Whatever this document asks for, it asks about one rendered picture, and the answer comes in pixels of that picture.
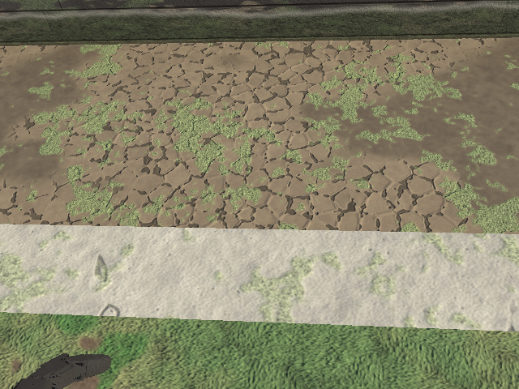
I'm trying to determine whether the left robot hand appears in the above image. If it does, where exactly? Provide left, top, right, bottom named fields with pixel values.
left=11, top=353, right=111, bottom=389

